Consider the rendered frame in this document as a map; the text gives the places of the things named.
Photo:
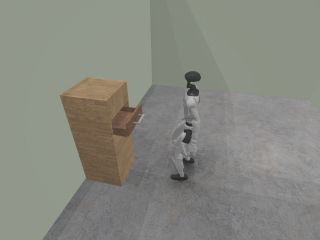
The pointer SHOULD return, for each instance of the left robot upper arm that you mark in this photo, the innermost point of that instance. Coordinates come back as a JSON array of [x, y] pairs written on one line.
[[192, 107]]

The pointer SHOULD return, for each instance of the left robot forearm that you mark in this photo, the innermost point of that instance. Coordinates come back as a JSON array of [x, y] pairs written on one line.
[[195, 132]]

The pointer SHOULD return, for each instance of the drawer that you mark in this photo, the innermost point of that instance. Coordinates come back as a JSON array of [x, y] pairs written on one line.
[[122, 123]]

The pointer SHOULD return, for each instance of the robot head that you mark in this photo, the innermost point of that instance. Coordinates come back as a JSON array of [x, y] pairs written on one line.
[[192, 76]]

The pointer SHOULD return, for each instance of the left robot shin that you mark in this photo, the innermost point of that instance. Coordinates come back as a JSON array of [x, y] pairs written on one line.
[[178, 162]]

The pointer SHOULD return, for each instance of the cabinet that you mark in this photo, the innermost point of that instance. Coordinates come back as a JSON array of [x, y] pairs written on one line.
[[90, 105]]

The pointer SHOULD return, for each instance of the right robot hand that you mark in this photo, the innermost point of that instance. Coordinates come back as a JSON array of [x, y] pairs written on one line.
[[182, 119]]

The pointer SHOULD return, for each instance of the handle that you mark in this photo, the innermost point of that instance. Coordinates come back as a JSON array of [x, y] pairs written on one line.
[[140, 120]]

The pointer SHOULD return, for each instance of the left robot hand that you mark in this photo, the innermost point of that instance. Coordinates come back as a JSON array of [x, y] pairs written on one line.
[[192, 149]]

